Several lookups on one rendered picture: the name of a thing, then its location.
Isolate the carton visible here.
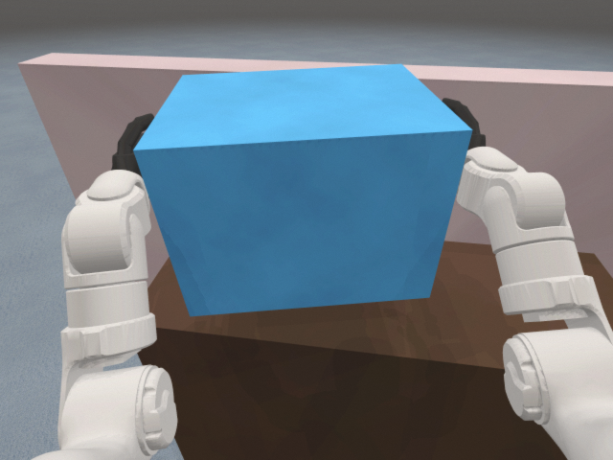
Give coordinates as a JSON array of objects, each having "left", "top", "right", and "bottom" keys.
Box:
[{"left": 133, "top": 64, "right": 472, "bottom": 316}]

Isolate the left robot hand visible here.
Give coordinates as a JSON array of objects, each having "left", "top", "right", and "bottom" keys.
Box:
[{"left": 111, "top": 113, "right": 154, "bottom": 198}]

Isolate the robot left forearm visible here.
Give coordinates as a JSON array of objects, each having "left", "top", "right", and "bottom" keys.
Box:
[{"left": 57, "top": 170, "right": 157, "bottom": 450}]

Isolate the pedestal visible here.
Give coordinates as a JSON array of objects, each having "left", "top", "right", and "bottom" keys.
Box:
[{"left": 137, "top": 241, "right": 613, "bottom": 460}]

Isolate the left robot upper arm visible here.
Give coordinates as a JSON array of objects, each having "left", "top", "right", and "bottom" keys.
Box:
[{"left": 31, "top": 365, "right": 177, "bottom": 460}]

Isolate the robot right forearm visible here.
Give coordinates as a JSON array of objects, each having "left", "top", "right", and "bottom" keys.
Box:
[{"left": 456, "top": 147, "right": 613, "bottom": 345}]

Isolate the right robot hand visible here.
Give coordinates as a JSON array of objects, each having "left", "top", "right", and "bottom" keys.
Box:
[{"left": 442, "top": 98, "right": 486, "bottom": 150}]

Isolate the right robot upper arm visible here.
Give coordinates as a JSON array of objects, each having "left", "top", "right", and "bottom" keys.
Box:
[{"left": 503, "top": 327, "right": 613, "bottom": 460}]

